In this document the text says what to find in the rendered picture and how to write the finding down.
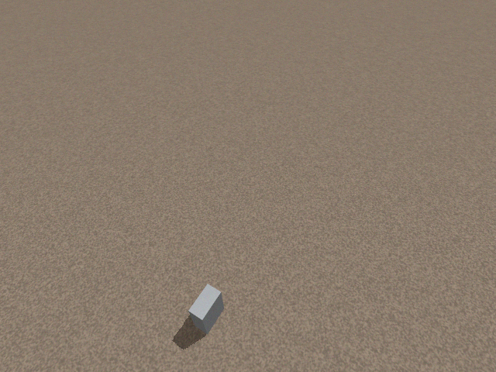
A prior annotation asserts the carton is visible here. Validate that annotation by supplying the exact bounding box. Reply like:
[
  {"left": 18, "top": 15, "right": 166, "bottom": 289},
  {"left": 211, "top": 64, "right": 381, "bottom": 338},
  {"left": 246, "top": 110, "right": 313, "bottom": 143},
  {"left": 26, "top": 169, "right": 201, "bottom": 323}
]
[{"left": 188, "top": 284, "right": 224, "bottom": 334}]

